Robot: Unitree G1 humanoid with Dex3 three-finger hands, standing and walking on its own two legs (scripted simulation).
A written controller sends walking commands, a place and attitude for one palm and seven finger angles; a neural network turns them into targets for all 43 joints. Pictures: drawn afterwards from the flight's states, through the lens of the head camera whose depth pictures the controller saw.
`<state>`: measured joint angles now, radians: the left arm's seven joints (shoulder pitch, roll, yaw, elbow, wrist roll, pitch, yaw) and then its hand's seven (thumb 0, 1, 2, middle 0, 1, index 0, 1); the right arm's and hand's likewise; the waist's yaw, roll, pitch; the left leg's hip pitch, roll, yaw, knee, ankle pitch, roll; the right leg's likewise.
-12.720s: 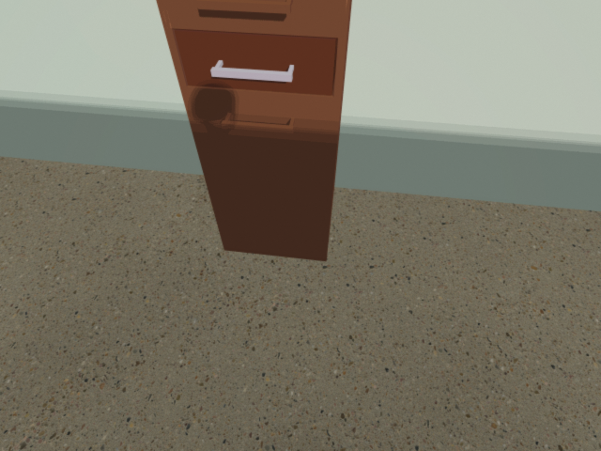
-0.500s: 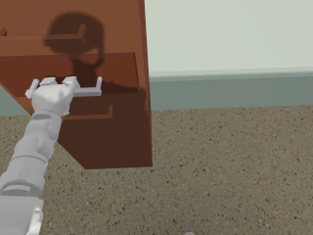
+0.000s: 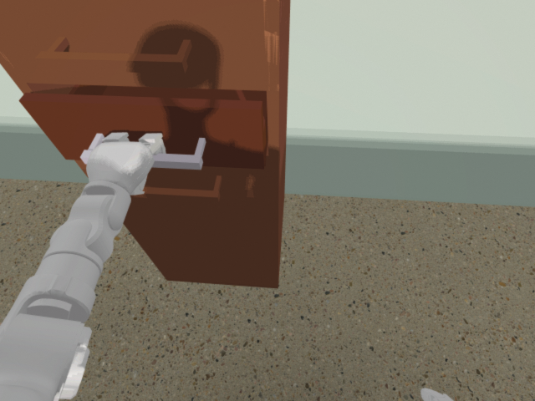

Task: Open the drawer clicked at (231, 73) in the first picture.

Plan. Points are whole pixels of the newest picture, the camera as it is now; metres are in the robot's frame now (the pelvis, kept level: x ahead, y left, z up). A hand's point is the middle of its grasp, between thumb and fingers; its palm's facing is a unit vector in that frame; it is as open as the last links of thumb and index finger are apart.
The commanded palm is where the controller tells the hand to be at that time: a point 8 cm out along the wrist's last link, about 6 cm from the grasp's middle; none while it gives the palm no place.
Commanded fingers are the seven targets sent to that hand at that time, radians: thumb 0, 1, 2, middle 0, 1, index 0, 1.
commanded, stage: pull the drawer open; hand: left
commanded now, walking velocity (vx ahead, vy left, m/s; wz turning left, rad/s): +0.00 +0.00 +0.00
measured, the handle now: (145, 150) +0.49 +0.22 +0.07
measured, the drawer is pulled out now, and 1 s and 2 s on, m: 0.04 0.14 0.30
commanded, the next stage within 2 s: none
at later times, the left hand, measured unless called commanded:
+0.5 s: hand (124, 222) +0.36 +0.23 +0.05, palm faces +0.01 -0.06 -1.00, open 5.6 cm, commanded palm +0.31 +0.24 +0.10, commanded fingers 0.00 0.90 0.90 -0.40 -1.35 -0.40 -1.35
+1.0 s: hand (117, 240) +0.33 +0.24 +0.05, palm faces -0.03 -0.05 -1.00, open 5.4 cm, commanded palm +0.29 +0.24 +0.10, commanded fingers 0.00 0.90 0.90 -0.40 -1.35 -0.40 -1.35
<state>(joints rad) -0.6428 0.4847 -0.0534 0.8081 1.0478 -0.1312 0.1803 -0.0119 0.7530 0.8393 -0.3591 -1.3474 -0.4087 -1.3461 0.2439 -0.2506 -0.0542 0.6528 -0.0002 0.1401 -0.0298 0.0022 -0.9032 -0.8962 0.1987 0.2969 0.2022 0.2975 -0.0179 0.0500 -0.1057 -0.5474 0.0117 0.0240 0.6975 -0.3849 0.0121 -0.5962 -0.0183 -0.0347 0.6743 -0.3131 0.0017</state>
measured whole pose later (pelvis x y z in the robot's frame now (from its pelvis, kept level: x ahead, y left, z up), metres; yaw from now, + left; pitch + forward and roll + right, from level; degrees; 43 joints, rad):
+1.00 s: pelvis +0.01 -0.01 +0.00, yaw +1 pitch +8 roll +0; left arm -0.17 0.45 -0.04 0.29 1.00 -0.07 0.15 0.01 0.75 0.84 -0.32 -1.32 -0.42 -1.35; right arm 0.13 -0.22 -0.01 0.63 -0.02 0.12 -0.04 0.01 -0.90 -0.90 0.20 0.30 0.20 0.30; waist 0.06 0.06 -0.07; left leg -0.42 0.02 0.01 0.66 -0.39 -0.01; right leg -0.48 -0.01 -0.05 0.67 -0.34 -0.02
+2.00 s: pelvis +0.01 +0.00 -0.01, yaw -3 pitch +9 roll -1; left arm 0.79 0.50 0.10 -0.40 0.93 -0.08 0.39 0.01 0.74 0.82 -0.28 -1.26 -0.40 -1.33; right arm 0.12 -0.25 -0.01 0.54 -0.03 0.10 0.02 0.01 -0.90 -0.90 0.20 0.30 0.20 0.30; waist 0.07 0.06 -0.09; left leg -0.45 0.04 0.07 0.75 -0.46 0.00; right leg -0.53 0.02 0.02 0.74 -0.37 0.00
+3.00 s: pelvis -0.01 -0.01 +0.00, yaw -1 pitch +5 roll +0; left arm 0.51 0.46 0.10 -0.22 0.95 -0.12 0.29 0.00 -0.37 0.36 -0.28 -1.18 -0.33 -1.22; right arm 0.12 -0.25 -0.01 0.59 -0.03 0.06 -0.02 0.01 -0.90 -0.90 0.20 0.30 0.20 0.30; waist 0.09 0.06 -0.05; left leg -0.39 0.02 0.03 0.71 -0.40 -0.01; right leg -0.46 0.00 -0.02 0.70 -0.33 -0.01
